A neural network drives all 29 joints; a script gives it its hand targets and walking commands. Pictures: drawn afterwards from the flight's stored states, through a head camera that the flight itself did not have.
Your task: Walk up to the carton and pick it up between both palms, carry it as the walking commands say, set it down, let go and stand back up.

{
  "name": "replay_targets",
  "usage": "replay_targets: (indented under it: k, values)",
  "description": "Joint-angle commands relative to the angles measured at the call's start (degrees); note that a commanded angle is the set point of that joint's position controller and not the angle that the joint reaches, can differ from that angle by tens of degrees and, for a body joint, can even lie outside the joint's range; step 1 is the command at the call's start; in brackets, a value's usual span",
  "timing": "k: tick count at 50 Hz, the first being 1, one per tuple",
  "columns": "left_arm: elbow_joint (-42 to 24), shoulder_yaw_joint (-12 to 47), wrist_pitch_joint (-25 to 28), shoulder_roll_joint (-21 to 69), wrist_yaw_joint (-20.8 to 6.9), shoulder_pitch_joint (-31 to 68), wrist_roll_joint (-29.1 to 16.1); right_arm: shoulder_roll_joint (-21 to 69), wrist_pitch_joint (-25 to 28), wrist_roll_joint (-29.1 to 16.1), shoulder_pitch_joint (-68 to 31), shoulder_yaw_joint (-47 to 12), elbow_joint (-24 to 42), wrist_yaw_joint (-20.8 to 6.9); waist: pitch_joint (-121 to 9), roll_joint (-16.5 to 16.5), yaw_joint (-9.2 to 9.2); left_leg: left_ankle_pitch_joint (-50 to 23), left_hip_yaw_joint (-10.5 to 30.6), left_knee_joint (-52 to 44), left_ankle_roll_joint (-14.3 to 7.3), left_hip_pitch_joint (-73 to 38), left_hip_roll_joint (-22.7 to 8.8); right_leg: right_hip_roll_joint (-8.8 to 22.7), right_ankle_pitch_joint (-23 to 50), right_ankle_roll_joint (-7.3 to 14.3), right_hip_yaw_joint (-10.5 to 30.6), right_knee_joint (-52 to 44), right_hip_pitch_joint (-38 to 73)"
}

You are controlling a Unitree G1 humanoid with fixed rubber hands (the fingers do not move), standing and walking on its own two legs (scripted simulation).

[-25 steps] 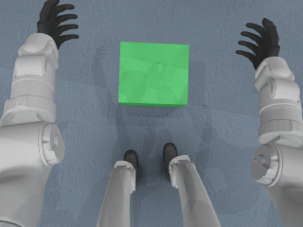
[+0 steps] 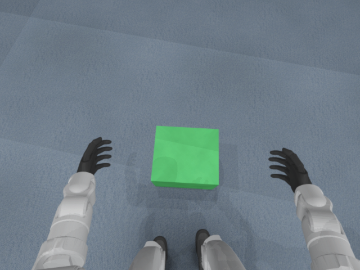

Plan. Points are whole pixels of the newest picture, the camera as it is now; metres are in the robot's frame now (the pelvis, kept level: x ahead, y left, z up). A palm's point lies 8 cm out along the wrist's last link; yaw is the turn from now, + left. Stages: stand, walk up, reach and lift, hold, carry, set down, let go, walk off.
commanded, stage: let go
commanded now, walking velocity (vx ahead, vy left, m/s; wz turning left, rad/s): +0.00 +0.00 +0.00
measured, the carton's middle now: (185, 159) +0.49 -0.03 -0.64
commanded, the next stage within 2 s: stand in 0.80 s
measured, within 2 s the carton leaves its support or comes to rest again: neither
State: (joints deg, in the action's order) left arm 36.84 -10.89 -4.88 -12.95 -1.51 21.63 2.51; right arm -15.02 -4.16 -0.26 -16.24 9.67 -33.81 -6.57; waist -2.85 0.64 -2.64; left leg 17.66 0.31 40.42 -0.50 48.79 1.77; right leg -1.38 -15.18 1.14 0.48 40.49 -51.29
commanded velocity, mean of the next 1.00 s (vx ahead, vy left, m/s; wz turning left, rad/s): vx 0.00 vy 0.00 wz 0.00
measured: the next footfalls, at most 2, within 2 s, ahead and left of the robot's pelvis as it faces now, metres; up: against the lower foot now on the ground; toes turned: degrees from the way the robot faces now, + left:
none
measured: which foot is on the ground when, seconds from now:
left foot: down 0.00-1.00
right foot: down 0.00-1.00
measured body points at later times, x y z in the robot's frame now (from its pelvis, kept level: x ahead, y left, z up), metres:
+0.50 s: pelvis +0.03 +0.01 +0.04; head +0.04 +0.02 +0.48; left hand +0.20 +0.26 -0.04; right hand +0.20 -0.22 -0.04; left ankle -0.01 +0.11 -0.70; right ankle +0.02 -0.10 -0.70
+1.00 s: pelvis +0.03 +0.01 +0.03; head +0.03 +0.00 +0.48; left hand +0.17 +0.29 -0.05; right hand +0.18 -0.27 -0.05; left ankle -0.01 +0.11 -0.70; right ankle +0.02 -0.10 -0.70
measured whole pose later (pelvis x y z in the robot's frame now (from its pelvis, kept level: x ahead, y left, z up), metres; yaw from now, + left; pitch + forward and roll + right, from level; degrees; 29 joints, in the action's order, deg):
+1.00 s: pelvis +0.03 +0.01 +0.03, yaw +0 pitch -1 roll +0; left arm 36.9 -3.1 -1.9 -18.2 -0.1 -13.0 2.6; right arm -18.3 -2.5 2.3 11.4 2.9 -35.8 -0.2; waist 0.4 -1.3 0.2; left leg 18.3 1.2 28.5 -1.0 9.6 1.4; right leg -1.7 -15.8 1.0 0.2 28.1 -11.7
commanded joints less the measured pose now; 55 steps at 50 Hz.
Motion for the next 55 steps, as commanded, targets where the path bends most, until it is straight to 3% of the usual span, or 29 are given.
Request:
replay_targets:
  k: [1,7,15,20,31,40,41,43,45,48,51,55]
  values:
    - [-4.0,-0.5,3.1,-5.7,0.1,-2.9,-0.6,-5.3,2.8,-0.2,5.4,-0.4,4.5,1.0,-27.4,0.4,0.62,-16.3,0.5,-5.1,1.7,-12.7,0.4,1.1,25.9,-2.7,3.3,-2.9,32.4]
    - [-8.5,2.3,5.2,-4.5,-0.2,-16.1,-1.5,-3.7,4.6,-0.6,16.9,-2.6,10.5,2.1,-22.4,0.7,0.62,-18.4,1.5,-9.2,1.1,-22.9,0.5,0.5,27.3,-2.7,3.1,-7.8,39.5]
    - [-15.7,5.1,5.1,-4.3,-1.0,-30.1,-1.3,-3.1,3.9,-1.0,28.2,-5.4,15.2,2.4,-8.0,-1.6,2.02,-17.2,2.0,-16.9,0.9,-35.2,-0.3,-0.4,19.1,-2.3,1.3,-14.7,45.2]
    - [-17.7,6.0,1.2,-4.6,-2.1,-30.8,-2.7,-3.5,0.5,-1.0,27.5,-5.9,16.1,2.4,2.3,-2.7,2.11,-10.8,1.9,-19.8,1.4,-38.8,-1.0,0.0,10.8,-1.3,0.4,-17.4,46.5]
    - [-18.2,6.6,-2.7,-4.4,-2.4,-32.7,-2.5,-3.9,-4.2,1.0,27.2,-4.9,15.4,2.3,7.7,-1.2,1.75,-12.2,2.0,-19.8,1.2,-39.8,-1.1,-1.0,11.5,-0.9,-0.6,-16.1,49.3]
    - [-17.5,7.4,-1.9,-6.3,-1.1,-32.8,-4.5,-3.8,-8.9,0.7,25.7,-6.6,17.6,4.8,6.0,-1.6,3.76,-13.0,0.9,-17.1,1.0,-41.5,-1.5,-1.8,7.8,-0.6,0.2,-15.0,46.7]
    - [-10.0,5.5,0.1,-11.3,1.0,-32.8,0.0,-8.8,-4.0,1.9,23.9,-4.9,10.1,6.9,5.6,-4.8,3.55,-0.3,4.0,-18.0,1.2,-32.6,-3.7,3.1,2.6,-2.5,2.3,-16.1,40.6]
    - [-8.5,5.6,2.1,-12.7,1.8,-33.0,0.8,-9.4,0.1,3.0,24.2,-4.5,7.9,7.2,7.1,-2.8,3.29,8.1,5.5,-18.9,0.5,-33.4,-4.0,4.0,-5.0,-1.9,4.7,-18.1,36.7]
    - [-7.2,5.5,3.3,-12.3,1.8,-31.7,0.7,-9.1,2.0,3.0,24.2,-4.7,5.6,6.8,5.4,-1.5,2.98,6.5,6.5,-18.6,0.1,-34.7,-4.6,4.0,-5.1,-1.4,5.1,-18.5,35.8]
    - [-4.6,6.0,4.5,-11.9,1.6,-31.0,0.1,-9.6,3.4,2.6,24.1,-5.0,2.4,6.5,1.6,-1.1,2.64,-5.2,6.4,-17.4,0.2,-37.4,-5.1,4.6,7.0,-1.1,5.2,-17.5,39.1]
    - [-2.6,6.1,4.9,-12.9,1.9,-31.1,-0.2,-10.6,3.8,2.3,24.5,-5.3,-0.2,6.7,-0.9,-0.5,2.5,-14.9,6.1,-16.0,0.4,-40.0,-5.4,5.3,14.3,-1.0,5.2,-16.6,41.1]
    - [0.2,6.4,5.1,-14.2,2.4,-31.2,-0.5,-11.9,4.1,2.3,24.4,-5.8,-3.1,7.2,-2.0,-0.3,2.73,-19.3,6.2,-16.0,0.5,-41.1,-5.8,5.9,18.1,-0.9,5.1,-16.6,42.9]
